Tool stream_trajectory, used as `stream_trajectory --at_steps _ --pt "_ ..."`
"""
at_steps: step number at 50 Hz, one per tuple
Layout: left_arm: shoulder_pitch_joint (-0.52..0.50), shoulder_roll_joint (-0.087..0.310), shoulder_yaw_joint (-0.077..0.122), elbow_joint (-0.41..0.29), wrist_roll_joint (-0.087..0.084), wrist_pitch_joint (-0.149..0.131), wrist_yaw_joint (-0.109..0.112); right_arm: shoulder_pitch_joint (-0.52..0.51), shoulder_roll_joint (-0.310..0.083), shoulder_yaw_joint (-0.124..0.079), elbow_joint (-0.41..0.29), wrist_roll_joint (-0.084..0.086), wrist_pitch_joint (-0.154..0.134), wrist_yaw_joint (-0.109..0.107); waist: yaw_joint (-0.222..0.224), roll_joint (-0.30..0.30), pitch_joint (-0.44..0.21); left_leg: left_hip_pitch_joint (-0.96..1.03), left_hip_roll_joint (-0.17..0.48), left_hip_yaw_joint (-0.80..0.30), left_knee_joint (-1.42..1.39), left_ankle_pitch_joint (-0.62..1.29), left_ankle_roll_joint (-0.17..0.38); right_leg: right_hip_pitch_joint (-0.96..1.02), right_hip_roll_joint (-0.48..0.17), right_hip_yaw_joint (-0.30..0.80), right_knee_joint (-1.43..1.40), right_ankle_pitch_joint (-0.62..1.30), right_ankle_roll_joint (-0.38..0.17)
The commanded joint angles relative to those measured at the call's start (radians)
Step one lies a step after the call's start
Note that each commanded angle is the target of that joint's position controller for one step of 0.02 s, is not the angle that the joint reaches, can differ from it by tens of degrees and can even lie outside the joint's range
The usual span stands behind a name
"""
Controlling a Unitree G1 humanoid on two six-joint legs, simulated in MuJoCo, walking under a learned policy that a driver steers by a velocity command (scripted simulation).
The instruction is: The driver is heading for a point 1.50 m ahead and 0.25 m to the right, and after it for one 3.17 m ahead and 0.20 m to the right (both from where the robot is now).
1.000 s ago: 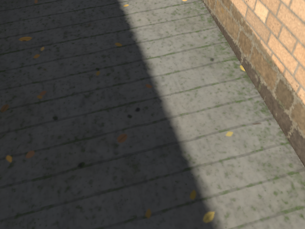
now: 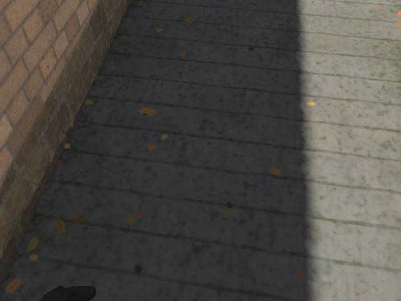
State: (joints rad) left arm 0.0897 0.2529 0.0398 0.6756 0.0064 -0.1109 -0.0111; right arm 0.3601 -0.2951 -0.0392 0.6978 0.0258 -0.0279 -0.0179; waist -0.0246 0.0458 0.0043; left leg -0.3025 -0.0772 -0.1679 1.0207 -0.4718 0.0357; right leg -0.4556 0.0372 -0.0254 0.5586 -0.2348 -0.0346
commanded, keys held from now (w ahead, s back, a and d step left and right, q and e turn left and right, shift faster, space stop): no key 0.18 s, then e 0.78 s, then no key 0.04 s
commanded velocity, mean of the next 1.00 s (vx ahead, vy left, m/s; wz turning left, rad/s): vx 0.10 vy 0.00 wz -0.27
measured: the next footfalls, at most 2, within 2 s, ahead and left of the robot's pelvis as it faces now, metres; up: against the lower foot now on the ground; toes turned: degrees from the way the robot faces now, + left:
left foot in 0.28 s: +0.23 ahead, +0.13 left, +0.00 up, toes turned +1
right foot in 0.66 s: +0.18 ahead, -0.12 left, +0.00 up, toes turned -14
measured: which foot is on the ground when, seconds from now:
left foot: up 0.00-0.26, down 0.28-0.66, up 0.68-1.00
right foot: down 0.00-0.30, up 0.32-0.64, down 0.66-1.00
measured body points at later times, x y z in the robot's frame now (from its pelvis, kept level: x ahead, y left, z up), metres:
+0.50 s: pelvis +0.13 +0.02 +0.02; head +0.16 +0.03 +0.47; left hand +0.25 +0.29 -0.10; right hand +0.28 -0.25 -0.06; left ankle +0.18 +0.13 -0.72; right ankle +0.11 -0.11 -0.64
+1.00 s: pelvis +0.13 -0.02 +0.02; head +0.15 -0.05 +0.47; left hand +0.37 +0.18 -0.05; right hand +0.19 -0.33 -0.08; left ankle +0.21 +0.13 -0.66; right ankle +0.14 -0.11 -0.72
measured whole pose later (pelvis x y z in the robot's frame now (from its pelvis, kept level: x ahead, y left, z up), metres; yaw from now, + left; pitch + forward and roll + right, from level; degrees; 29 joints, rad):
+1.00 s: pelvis +0.13 -0.02 +0.02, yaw -21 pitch +3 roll +2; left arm 0.19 0.28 0.05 0.60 0.00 0.04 0.04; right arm 0.11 -0.28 -0.08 0.71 0.00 0.02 -0.05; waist 0.01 0.01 0.01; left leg -0.52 -0.01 -0.07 0.91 -0.35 -0.10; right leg -0.35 0.07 0.12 0.49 -0.27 -0.06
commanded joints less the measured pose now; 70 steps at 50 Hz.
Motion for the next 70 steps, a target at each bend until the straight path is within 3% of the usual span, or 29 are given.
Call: stream_trajectory --at_steps 1,4,6,9,13,14,15,16,17,18,19,23,27,32,33,34,35,36,37,40,51,55,56,57,58,59,62,67,70 --pt "0.153 0.109 0.036 -0.002 0.004 0.014 0.013 -0.103 -0.129 -0.03 -0.119 -0.015 -0.018 0.001 0.087 -0.095 -0.045 -0.428 0.105 0.03 0.28 0.069 -0.03 0.426 -0.343 0.448 -0.288 0.045 -0.193" --pt "0.079 0.087 0.022 0.019 0.011 0.003 0.008 -0.025 -0.071 -0.029 -0.09 -0.012 0.006 0.005 -0.001 -0.147 -0.021 -0.251 0.116 0.077 0.15 0.08 -0.051 0.241 -0.246 0.193 -0.298 0.457 -0.167" --pt "0.05 0.121 0.028 0.036 0.002 0.003 0.003 -0.03 -0.037 -0.016 -0.092 -0.022 0.018 0.003 -0.018 -0.152 -0.024 -0.179 0.108 0.12 -0.025 0.092 -0.072 0.183 -0.23 0.104 -0.305 0.574 -0.179" --pt "0.076 0.178 0.041 0.068 -0.014 0.027 0.0 -0.106 -0.002 0.004 -0.112 -0.03 0.023 0.016 0.023 -0.173 -0.077 -0.064 0.11 0.154 -0.264 0.207 -0.078 0.207 -0.241 0.075 -0.287 0.515 -0.185" --pt "0.089 0.164 0.025 0.091 -0.025 0.055 -0.007 -0.121 -0.045 -0.018 -0.115 -0.037 0.028 0.02 0.003 -0.166 -0.095 0.129 0.063 0.187 -0.526 0.366 -0.036 0.194 -0.223 0.127 -0.189 0.268 -0.127" --pt "0.109 0.124 0.008 0.1 -0.015 0.057 -0.009 -0.116 -0.071 -0.028 -0.119 -0.045 0.029 0.014 -0.003 -0.139 -0.1 0.226 0.096 0.15 -0.585 0.42 -0.016 0.149 -0.186 0.133 -0.156 0.144 -0.076" --pt "0.136 0.072 -0.012 0.09 0.014 0.054 -0.013 -0.108 -0.145 -0.042 -0.141 -0.058 0.031 -0.001 0.011 -0.009 -0.142 0.339 0.269 -0.015 -0.595 0.652 0.032 0.076 -0.103 0.091 -0.029 -0.073 -0.003" --pt "0.199 0.039 -0.022 0.102 0.029 0.053 -0.01 -0.102 -0.161 -0.036 -0.167 -0.074 0.038 -0.015 0.019 0.145 -0.18 0.413 0.44 -0.147 -0.58 0.854 0.123 -0.03 -0.035 0.068 0.161 -0.419 0.065" --pt "0.211 0.086 -0.008 0.088 -0.014 0.06 0.006 -0.07 -0.17 -0.045 -0.135 -0.07 0.041 -0.014 -0.001 0.238 -0.21 0.35 0.498 -0.226 -0.644 0.669 0.239 -0.1 -0.036 0.044 0.326 -0.462 0.091" --pt "0.157 0.166 0.018 0.078 -0.027 0.073 0.021 -0.06 -0.161 -0.05 -0.122 -0.057 0.034 -0.014 -0.032 0.185 -0.154 0.301 0.466 -0.229 -0.687 0.506 0.249 -0.156 -0.054 0.048 0.497 -0.442 0.104" --pt "0.142 0.19 0.035 0.078 -0.028 0.095 0.03 -0.103 -0.134 -0.041 -0.123 -0.043 0.028 -0.014 -0.018 0.13 -0.109 0.247 0.438 -0.177 -0.696 0.458 0.221 -0.19 -0.065 0.062 0.592 -0.4 0.11" --pt "0.183 0.113 0.037 0.071 -0.018 0.15 0.057 -0.251 -0.094 -0.031 -0.121 -0.053 0.02 -0.03 0.056 0.102 -0.061 0.071 0.351 0.075 -0.716 0.52 0.163 -0.096 -0.079 0.043 0.599 -0.226 0.139" --pt "0.104 0.064 0.019 0.004 -0.019 0.156 0.028 -0.252 -0.102 -0.045 -0.098 -0.043 0.029 -0.042 0.025 0.1 -0.102 0.103 0.371 0.14 -0.695 0.504 0.18 -0.014 -0.104 0.014 0.346 -0.17 0.118" --pt "0.177 0.114 0.045 -0.007 -0.012 0.16 -0.008 -0.257 -0.133 -0.064 -0.057 -0.009 0.04 -0.032 0.061 0.083 -0.119 0.075 0.383 0.183 -0.588 0.377 0.115 0.185 -0.049 -0.072 0.042 -0.02 0.022" --pt "0.214 0.144 0.059 0.005 -0.005 0.16 -0.003 -0.21 -0.101 -0.059 -0.032 -0.011 0.044 -0.031 0.062 0.008 -0.101 0.003 0.336 0.238 -0.48 0.255 0.049 0.267 -0.038 -0.028 -0.05 0.049 -0.013" --pt "0.233 0.26 0.091 -0.008 -0.003 0.158 0.016 -0.186 -0.047 -0.046 -0.044 -0.046 0.044 -0.023 0.036 -0.277 -0.07 -0.217 0.21 0.354 -0.197 0.03 -0.063 0.383 -0.24 0.273 -0.146 0.338 -0.103" --pt "0.206 0.282 0.079 -0.064 -0.002 0.151 0.029 -0.224 -0.022 -0.033 -0.062 -0.083 0.045 -0.017 0.027 -0.353 -0.064 -0.421 0.107 0.266 0.086 -0.252 -0.122 0.438 -0.387 0.474 -0.128 0.652 -0.224" --pt "0.228 0.297 0.088 -0.078 0.041 0.129 0.013 -0.295 -0.06 -0.044 -0.099 -0.048 0.039 -0.026 0.107 -0.314 -0.167 -0.445 0.078 0.142 0.199 -0.218 -0.113 0.375 -0.435 0.568 -0.223 0.43 -0.328" --pt "0.179 0.276 0.084 -0.085 0.034 0.111 0.009 -0.331 -0.093 -0.057 -0.094 -0.024 0.04 -0.036 0.085 -0.211 -0.109 -0.473 0.103 0.106 0.235 -0.126 -0.099 0.357 -0.371 0.527 -0.239 0.235 -0.284" --pt "0.053 0.183 0.052 -0.112 -0.012 0.114 0.034 -0.279 -0.097 -0.07 -0.059 -0.041 0.05 -0.054 0.018 -0.164 -0.081 -0.411 0.112 0.094 0.203 0.085 -0.111 0.27 -0.253 0.372 -0.214 0.188 -0.174" --pt "0.097 0.197 0.063 -0.139 -0.007 0.147 0.058 -0.272 -0.046 -0.047 -0.054 -0.022 0.022 -0.018 0.05 -0.201 -0.098 -0.193 0.065 0.099 -0.236 0.077 -0.123 0.253 -0.214 0.437 -0.192 0.077 -0.195" --pt "0.046 0.116 0.029 -0.123 -0.009 0.149 0.055 -0.199 -0.027 -0.036 -0.016 -0.023 0.004 0.004 0.014 -0.184 -0.115 0.041 0.095 0.135 -0.51 0.204 -0.09 0.211 -0.198 0.401 -0.145 0.094 -0.151" --pt "0.093 0.079 0.016 -0.088 -0.01 0.145 0.048 -0.191 -0.007 -0.026 -0.006 -0.045 -0.001 0.009 0.01 -0.158 -0.113 0.14 0.097 0.131 -0.635 0.321 -0.072 0.175 -0.154 0.351 -0.135 0.052 -0.098" --pt "0.15 0.062 0.013 -0.069 0.013 0.137 0.045 -0.199 -0.055 -0.03 -0.013 -0.064 -0.005 0.011 0.051 -0.054 -0.112 0.203 0.188 0.014 -0.628 0.461 -0.039 0.131 -0.083 0.278 -0.059 -0.051 -0.037" --pt "0.219 0.073 0.019 -0.059 0.038 0.127 0.04 -0.236 -0.088 -0.03 -0.031 -0.061 -0.005 0.007 0.121 0.086 -0.107 0.192 0.275 -0.088 -0.623 0.561 0.03 0.104 0.0 0.189 0.01 -0.202 0.016" --pt "0.156 0.092 0.024 -0.077 0.029 0.124 0.045 -0.265 -0.076 -0.024 -0.022 -0.06 -0.005 0.01 0.108 0.155 -0.075 0.047 0.31 -0.154 -0.674 0.364 0.119 0.157 -0.014 0.152 -0.057 -0.133 0.049" --pt "0.016 0.117 0.038 -0.079 0.013 0.136 0.056 -0.278 -0.107 -0.032 -0.023 -0.037 -0.011 0.003 0.047 0.104 -0.006 -0.065 0.205 -0.107 -0.713 0.102 0.059 0.267 -0.01 0.136 -0.05 -0.023 0.045" --pt "0.072 0.082 0.045 -0.06 0.014 0.116 0.058 -0.244 -0.116 -0.043 -0.036 -0.014 0.016 -0.018 0.039 0.08 -0.026 -0.032 0.187 -0.157 -0.639 0.176 0.075 0.235 -0.006 0.076 -0.042 -0.058 0.037" --pt "0.092 0.093 0.059 -0.059 0.014 0.108 0.049 -0.246 -0.108 -0.051 -0.067 -0.008 0.034 -0.025 0.033 -0.032 -0.035 -0.103 0.123 -0.11 -0.522 0.192 0.048 0.264 -0.052 0.119 -0.096 -0.082 0.004"
Keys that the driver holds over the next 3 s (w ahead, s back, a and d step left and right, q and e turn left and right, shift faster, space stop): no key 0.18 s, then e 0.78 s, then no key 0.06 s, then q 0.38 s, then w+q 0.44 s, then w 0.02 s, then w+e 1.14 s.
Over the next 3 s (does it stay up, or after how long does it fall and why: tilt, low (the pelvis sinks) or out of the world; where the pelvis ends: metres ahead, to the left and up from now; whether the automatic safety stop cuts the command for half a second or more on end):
stays up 0.86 0.03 0.09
